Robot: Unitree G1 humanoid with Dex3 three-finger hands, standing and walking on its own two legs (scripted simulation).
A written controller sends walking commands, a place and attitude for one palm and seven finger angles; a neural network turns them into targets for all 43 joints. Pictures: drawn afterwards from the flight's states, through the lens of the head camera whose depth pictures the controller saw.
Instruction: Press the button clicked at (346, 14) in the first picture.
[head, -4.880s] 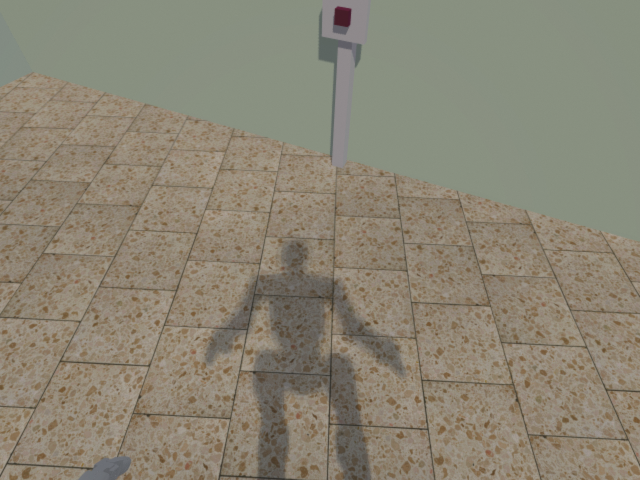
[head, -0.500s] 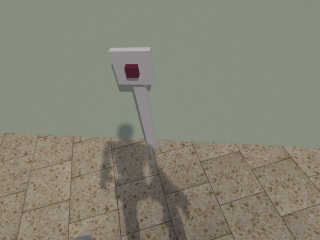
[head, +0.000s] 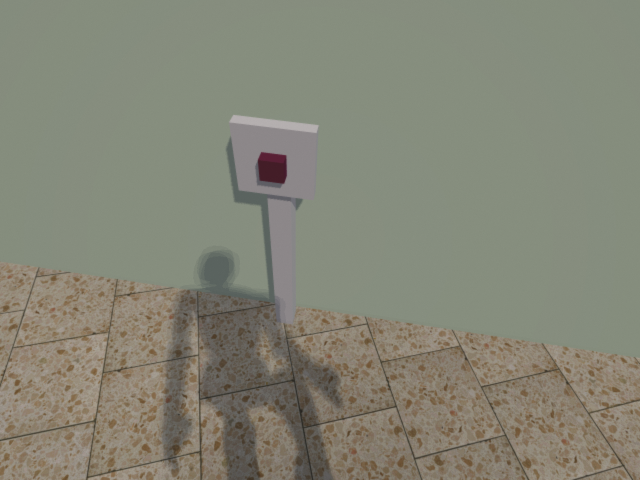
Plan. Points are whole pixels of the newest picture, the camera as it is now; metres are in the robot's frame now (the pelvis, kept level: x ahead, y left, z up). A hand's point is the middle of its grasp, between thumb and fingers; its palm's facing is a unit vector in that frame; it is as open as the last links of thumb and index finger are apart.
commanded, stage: take the last steps up to it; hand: left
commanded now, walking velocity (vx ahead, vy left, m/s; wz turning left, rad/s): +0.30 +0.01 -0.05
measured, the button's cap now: (273, 167) +0.72 +0.18 -0.04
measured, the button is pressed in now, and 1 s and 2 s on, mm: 0 0 0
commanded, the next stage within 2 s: come to a stop and stand still in 0.40 s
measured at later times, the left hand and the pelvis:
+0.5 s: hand (252, 391) +0.28 +0.14 -0.16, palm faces -0.05 -0.97 -0.22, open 7.4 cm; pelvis +0.16 -0.04 -0.01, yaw -1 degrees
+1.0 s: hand (209, 421) +0.23 +0.20 -0.19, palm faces +0.07 -0.98 -0.21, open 7.4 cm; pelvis +0.20 +0.00 +0.00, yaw +0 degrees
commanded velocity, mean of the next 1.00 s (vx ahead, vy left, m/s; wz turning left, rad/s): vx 0.01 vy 0.03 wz -0.01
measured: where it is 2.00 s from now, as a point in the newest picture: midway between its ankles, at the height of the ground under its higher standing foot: outside the picture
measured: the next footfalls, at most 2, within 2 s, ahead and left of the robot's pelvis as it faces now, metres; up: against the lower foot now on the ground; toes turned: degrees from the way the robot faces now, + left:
right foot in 0.42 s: +0.26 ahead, -0.13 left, +0.00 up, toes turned -10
left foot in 0.92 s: +0.24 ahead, +0.11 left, +0.00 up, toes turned +3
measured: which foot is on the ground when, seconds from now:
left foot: down 0.00-0.44, up 0.46-0.90, down 0.92-1.00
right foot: down 0.00-0.00, up 0.02-0.40, down 0.42-0.94, up 0.96-1.00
